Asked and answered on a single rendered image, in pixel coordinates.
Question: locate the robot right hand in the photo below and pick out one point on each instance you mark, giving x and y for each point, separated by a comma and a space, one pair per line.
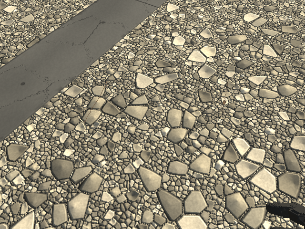
293, 211

